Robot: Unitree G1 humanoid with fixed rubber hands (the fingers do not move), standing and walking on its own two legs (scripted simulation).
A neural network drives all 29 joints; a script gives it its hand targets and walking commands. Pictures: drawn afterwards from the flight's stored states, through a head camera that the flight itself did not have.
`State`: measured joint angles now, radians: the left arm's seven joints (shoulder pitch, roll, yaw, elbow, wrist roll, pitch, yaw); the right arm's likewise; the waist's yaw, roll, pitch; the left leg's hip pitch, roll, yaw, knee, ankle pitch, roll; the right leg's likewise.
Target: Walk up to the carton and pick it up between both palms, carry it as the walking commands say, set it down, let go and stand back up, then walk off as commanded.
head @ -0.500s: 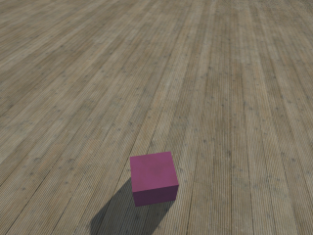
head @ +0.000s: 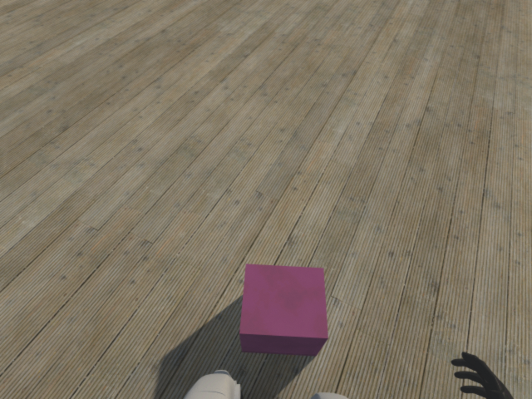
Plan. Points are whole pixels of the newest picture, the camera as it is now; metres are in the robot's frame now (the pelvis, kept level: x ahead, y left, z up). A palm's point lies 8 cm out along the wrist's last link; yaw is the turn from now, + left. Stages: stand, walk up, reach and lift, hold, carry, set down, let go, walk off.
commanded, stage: walk up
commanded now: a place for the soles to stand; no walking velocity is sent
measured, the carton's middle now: (281, 311) +0.45 -0.05 -0.63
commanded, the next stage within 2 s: none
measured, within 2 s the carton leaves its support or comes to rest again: neither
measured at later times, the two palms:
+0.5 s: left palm (87, 341) +0.21 +0.29 -0.07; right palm (511, 393) +0.15 -0.35 -0.08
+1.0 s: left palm out of the picture +0.12 +0.29 -0.09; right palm (497, 389) +0.15 -0.33 -0.08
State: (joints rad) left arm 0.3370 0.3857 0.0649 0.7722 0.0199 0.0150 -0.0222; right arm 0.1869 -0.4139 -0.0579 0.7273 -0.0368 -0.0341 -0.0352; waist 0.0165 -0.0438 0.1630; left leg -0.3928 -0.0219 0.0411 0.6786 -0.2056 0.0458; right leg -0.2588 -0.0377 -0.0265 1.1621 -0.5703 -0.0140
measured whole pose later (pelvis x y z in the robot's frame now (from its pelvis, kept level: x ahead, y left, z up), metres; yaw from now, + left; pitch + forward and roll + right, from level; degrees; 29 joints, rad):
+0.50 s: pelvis +0.06 -0.02 +0.02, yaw +0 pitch -3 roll +0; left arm 0.04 0.44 0.02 0.87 -0.03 0.01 0.00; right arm 0.10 -0.43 -0.02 0.95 0.03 0.01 0.01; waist -0.03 -0.01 0.17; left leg -0.28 0.01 -0.02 0.58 -0.24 -0.02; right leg -0.22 -0.04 -0.02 0.60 -0.32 0.02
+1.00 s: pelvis +0.04 -0.02 +0.03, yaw +2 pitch -3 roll -1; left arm 0.06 0.37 0.05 1.08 -0.03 0.01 -0.01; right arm 0.02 -0.38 -0.03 1.09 0.02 0.00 0.00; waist 0.01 -0.01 0.12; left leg -0.25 0.01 -0.04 0.43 -0.13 -0.02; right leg -0.17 -0.03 -0.05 0.44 -0.21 0.02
